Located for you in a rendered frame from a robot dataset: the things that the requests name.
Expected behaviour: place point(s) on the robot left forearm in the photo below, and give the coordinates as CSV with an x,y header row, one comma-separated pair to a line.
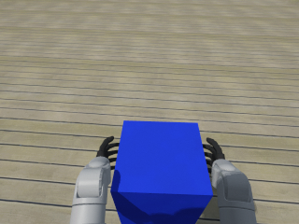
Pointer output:
x,y
90,193

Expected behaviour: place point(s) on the carton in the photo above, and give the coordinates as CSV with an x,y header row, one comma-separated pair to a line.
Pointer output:
x,y
160,174

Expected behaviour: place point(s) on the right robot hand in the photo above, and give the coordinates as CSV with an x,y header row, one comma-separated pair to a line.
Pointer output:
x,y
216,152

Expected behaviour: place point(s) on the left robot hand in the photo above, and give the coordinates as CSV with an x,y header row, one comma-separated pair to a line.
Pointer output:
x,y
104,150

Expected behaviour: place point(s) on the robot right forearm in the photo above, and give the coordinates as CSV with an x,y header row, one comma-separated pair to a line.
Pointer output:
x,y
234,194

